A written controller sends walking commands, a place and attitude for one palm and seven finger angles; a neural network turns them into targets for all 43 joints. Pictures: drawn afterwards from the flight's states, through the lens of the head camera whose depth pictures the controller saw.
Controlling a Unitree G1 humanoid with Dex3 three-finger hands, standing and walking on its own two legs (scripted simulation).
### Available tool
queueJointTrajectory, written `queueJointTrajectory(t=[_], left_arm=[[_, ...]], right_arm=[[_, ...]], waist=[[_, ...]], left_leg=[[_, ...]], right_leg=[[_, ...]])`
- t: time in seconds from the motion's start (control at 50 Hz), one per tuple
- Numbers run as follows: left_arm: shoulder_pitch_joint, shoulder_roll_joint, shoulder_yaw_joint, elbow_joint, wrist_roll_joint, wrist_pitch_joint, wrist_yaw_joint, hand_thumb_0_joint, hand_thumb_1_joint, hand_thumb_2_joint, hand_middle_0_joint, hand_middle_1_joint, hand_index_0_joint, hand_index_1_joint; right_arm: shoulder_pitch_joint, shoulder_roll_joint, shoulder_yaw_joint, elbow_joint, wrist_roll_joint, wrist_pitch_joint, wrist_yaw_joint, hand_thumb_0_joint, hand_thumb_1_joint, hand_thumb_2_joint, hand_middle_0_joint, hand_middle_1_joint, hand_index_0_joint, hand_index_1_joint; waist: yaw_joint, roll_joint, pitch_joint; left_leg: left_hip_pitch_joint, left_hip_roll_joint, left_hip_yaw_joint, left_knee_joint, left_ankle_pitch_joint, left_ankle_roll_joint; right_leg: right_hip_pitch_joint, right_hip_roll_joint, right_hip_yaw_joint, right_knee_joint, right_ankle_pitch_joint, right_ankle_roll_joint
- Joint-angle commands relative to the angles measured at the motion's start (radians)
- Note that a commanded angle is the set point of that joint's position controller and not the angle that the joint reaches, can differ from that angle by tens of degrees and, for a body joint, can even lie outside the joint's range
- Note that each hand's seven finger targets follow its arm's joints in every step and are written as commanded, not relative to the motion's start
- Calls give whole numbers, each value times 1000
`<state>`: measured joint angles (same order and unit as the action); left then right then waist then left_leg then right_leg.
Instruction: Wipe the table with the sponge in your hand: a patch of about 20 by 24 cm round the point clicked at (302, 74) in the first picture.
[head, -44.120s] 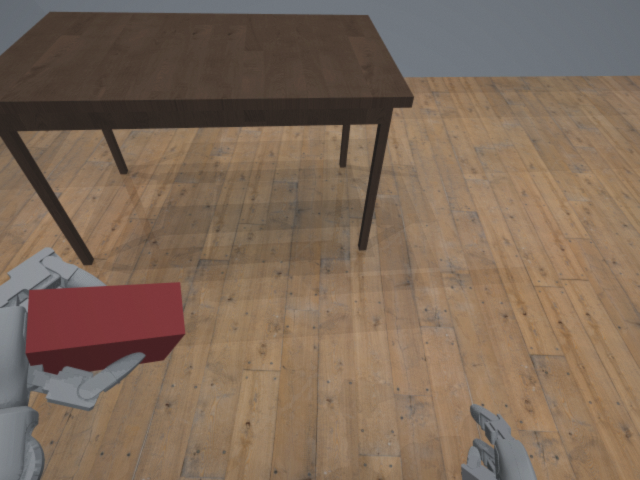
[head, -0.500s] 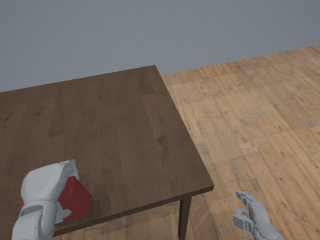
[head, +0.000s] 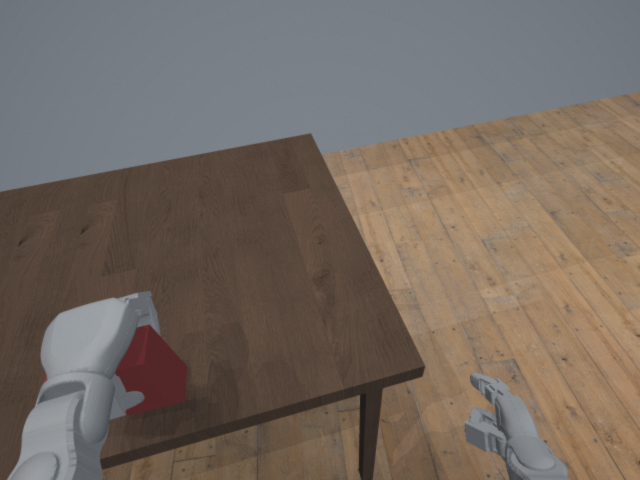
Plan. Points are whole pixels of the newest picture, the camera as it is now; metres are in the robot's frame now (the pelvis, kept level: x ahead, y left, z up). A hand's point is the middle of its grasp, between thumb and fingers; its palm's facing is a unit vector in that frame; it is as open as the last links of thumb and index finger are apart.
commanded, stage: lift the sponge slowly off the table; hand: left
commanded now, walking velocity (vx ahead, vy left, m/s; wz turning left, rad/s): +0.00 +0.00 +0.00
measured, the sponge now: (131, 381) +0.20 +0.28 +0.03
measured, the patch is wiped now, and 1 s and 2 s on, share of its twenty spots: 1.00 1.00 1.00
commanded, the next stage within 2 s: bring the sponge back beside the body in 0.80 s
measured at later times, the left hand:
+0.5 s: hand (111, 337) +0.21 +0.27 +0.12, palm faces +0.07 -0.08 -0.99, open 9.3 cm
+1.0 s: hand (90, 342) +0.20 +0.29 +0.12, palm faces +0.03 -0.10 -0.99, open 9.3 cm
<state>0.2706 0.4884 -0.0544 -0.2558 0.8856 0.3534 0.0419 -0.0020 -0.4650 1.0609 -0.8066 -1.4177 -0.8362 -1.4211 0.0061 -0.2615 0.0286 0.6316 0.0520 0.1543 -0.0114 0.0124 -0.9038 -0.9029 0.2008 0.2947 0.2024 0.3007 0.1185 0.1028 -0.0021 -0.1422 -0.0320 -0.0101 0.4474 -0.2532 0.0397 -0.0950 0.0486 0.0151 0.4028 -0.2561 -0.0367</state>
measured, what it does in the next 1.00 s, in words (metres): stands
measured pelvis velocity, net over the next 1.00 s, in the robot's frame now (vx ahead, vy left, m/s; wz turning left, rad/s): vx -0.02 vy -0.01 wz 0.02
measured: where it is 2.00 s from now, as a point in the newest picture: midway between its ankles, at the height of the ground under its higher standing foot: outside the picture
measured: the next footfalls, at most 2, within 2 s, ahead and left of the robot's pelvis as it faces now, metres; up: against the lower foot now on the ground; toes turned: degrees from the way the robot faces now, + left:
none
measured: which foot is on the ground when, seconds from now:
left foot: down 0.00-1.00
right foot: down 0.00-1.00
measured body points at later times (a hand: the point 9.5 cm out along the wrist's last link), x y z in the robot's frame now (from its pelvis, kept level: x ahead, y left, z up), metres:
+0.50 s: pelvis -0.01 -0.01 +0.00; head -0.02 -0.06 +0.45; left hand +0.20 +0.27 +0.17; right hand +0.25 -0.21 -0.07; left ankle -0.01 +0.09 -0.74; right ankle -0.02 -0.10 -0.74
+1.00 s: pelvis -0.02 -0.01 +0.00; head -0.03 -0.05 +0.45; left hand +0.19 +0.29 +0.17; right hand +0.24 -0.21 -0.08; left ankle -0.01 +0.09 -0.74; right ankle -0.02 -0.10 -0.74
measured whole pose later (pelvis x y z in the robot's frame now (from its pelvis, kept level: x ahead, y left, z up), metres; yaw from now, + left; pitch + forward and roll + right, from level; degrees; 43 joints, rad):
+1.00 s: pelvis -0.02 -0.01 +0.00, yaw +1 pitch -4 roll +0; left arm 0.18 0.59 0.02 -0.28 0.82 0.42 -0.09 -0.01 -0.46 1.06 -0.81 -1.42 -0.84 -1.42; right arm 0.00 -0.29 0.05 0.62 0.07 0.14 -0.05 0.01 -0.90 -0.90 0.20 0.29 0.20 0.30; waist 0.12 0.11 0.02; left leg -0.16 -0.03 -0.03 0.45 -0.23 0.02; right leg -0.11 0.06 0.00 0.41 -0.24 -0.05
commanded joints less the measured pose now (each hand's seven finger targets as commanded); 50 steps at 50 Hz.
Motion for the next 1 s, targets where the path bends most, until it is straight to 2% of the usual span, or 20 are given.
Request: queueJointTrajectory(t=[0.0, 0.06, 0.12, 0.16, 0.18, 0.36, 0.38, 0.48, 0.58, 0.6, 0.66, 0.7, 0.72, 0.74, 0.76, 0.82, 0.86, 0.88, 0.9, 0.98], left_arm=[[-134, 192, 150, -221, 14, 18, 43, 0, 100, 1300, -1200, -1600, -1200, -1600], [-228, 220, 157, -205, 19, 46, 28, 0, 100, 1300, -1200, -1600, -1200, -1600], [-286, 217, 134, -198, 23, 46, 13, 0, 100, 1300, -1200, -1600, -1200, -1600], [-292, 242, 151, -255, 26, 39, 4, 0, 100, 1300, -1200, -1600, -1200, -1600], [-305, 213, 120, -254, 24, 31, 0, 0, 100, 1300, -1200, -1600, -1200, -1600], [-250, 295, 218, -219, 18, 61, -10, 0, 100, 1300, -1200, -1600, -1200, -1600], [-251, 261, 187, -225, 11, 66, -13, 0, 100, 1300, -1200, -1600, -1200, -1600], [-253, 280, 193, -235, -18, 87, -41, 0, 100, 1300, -1200, -1600, -1200, -1600], [-319, 308, 195, -262, -17, 65, -69, 0, 100, 1300, -1200, -1600, -1200, -1600], [-314, 349, 233, -262, -13, 53, -68, 0, 100, 1300, -1200, -1600, -1200, -1600], [-295, 348, 241, -331, -18, 30, -71, 0, 100, 1300, -1200, -1600, -1200, -1600], [-264, 375, 278, -276, -20, 25, -64, 0, 100, 1300, -1200, -1600, -1200, -1600], [-252, 336, 244, -259, -28, 29, -67, 0, 100, 1300, -1200, -1600, -1200, -1600], [-270, 370, 275, -242, -19, 32, -64, 0, 100, 1300, -1200, -1600, -1200, -1600], [-262, 356, 273, -258, -25, 41, -64, 0, 100, 1300, -1200, -1600, -1200, -1600], [-243, 325, 242, -223, -47, 54, -70, 0, 100, 1300, -1200, -1600, -1200, -1600], [-277, 344, 253, -225, -43, 67, -75, 0, 100, 1300, -1200, -1600, -1200, -1600], [-285, 325, 228, -209, -46, 64, -81, 0, 100, 1300, -1200, -1600, -1200, -1600], [-307, 354, 246, -207, -39, 58, -83, 0, 100, 1300, -1200, -1600, -1200, -1600], [-308, 305, 198, -289, -36, 20, -88, 0, 100, 1300, -1200, -1600, -1200, -1600]], right_arm=[[-220, -105, -34, -187, 8, -49, 0, 0, -900, -900, 200, 300, 200, 300], [-256, -113, -27, -185, 10, -43, -10, 0, -900, -900, 200, 300, 200, 300], [-236, -113, -28, -178, 10, -46, -19, 0, -900, -900, 200, 300, 200, 300], [-265, -111, -26, -194, 10, -56, -23, 0, -900, -900, 200, 300, 200, 300], [-246, -105, -26, -190, 10, -60, -25, 0, -900, -900, 200, 300, 200, 300], [-275, -116, -18, -187, 11, -46, -17, 0, -900, -900, 200, 300, 200, 300], [-260, -110, -21, -189, 12, -44, -17, 0, -900, -900, 200, 300, 200, 300], [-264, -115, -18, -197, 16, -44, -19, 0, -900, -900, 200, 300, 200, 300], [-254, -115, -17, -202, 16, -56, -36, 0, -900, -900, 200, 300, 200, 300], [-247, -118, -19, -195, 15, -58, -37, 0, -900, -900, 200, 300, 200, 300], [-265, -111, -16, -211, 12, -68, -37, 0, -900, -900, 200, 300, 200, 300], [-231, -114, -19, -195, 10, -65, -38, 0, -900, -900, 200, 300, 200, 300], [-231, -113, -16, -197, 9, -61, -37, 0, -900, -900, 200, 300, 200, 300], [-223, -119, -19, -187, 12, -56, -35, 0, -900, -900, 200, 300, 200, 300], [-262, -118, -16, -202, 14, -62, -32, 0, -900, -900, 200, 300, 200, 300], [-233, -121, -18, -200, 14, -53, -31, 0, -900, -900, 200, 300, 200, 300], [-271, -124, -13, -204, 19, -60, -33, 0, -900, -900, 200, 300, 200, 300], [-244, -123, -14, -202, 18, -60, -38, 0, -900, -900, 200, 300, 200, 300], [-238, -127, -13, -198, 19, -62, -39, 0, -900, -900, 200, 300, 200, 300], [-240, -112, -13, -215, 14, -80, -44, 0, -900, -900, 200, 300, 200, 300]], waist=[[4, -35, -155], [-4, -32, -104], [-11, -41, -145], [0, -8, -171], [-10, -12, -183], [15, -24, -152], [8, -24, -167], [-2, -53, -155], [-10, -45, -171], [-4, -31, -185], [3, -4, -204], [6, -31, -188], [1, -24, -167], [3, -31, -154], [11, -15, -141], [4, -44, -144], [1, -29, -130], [-6, -55, -141], [-7, -43, -149], [-6, -5, -189]], left_leg=[[39, 15, -74, -48, 293, 17], [34, 17, -81, -68, 231, 18], [47, 12, -72, -61, 235, 22], [69, 10, -82, -63, 240, 24], [70, 11, -74, -59, 246, 25], [39, 6, -79, -62, 260, 13], [36, 6, -67, -56, 265, 15], [33, 3, -66, -43, 258, 20], [53, 1, -65, -35, 246, 27], [58, -1, -68, -27, 261, 26], [76, -4, -78, -28, 281, 24], [58, -2, -70, -23, 286, 20], [49, -1, -66, -29, 272, 19], [40, 2, -72, -33, 262, 15], [37, 0, -80, -39, 249, 14], [23, 3, -68, -36, 248, 15], [22, 3, -76, -43, 218, 13], [17, 5, -66, -37, 209, 18], [21, 3, -69, -37, 216, 17], [53, 6, -74, -40, 223, 22]], right_leg=[[40, -2, 60, -43, 269, -50], [2, 4, 85, -71, 181, -54], [20, -5, 61, -69, 186, -47], [34, 0, 87, -68, 184, -55], [40, -3, 62, -60, 191, -50], [43, -5, 112, -62, 228, -59], [54, -11, 86, -52, 238, -52], [41, -17, 90, -52, 257, -42], [30, -20, 91, -59, 237, -38], [36, -23, 95, -57, 254, -40], [50, -16, 120, -54, 287, -49], [51, -23, 98, -50, 291, -42], [44, -26, 86, -56, 281, -39], [28, -23, 93, -58, 258, -42], [17, -14, 120, -64, 235, -51], [23, -24, 85, -57, 246, -38], [-2, -16, 113, -66, 197, -44], [5, -22, 83, -63, 185, -35], [4, -25, 86, -62, 194, -36], [22, -20, 67, -56, 180, -39]])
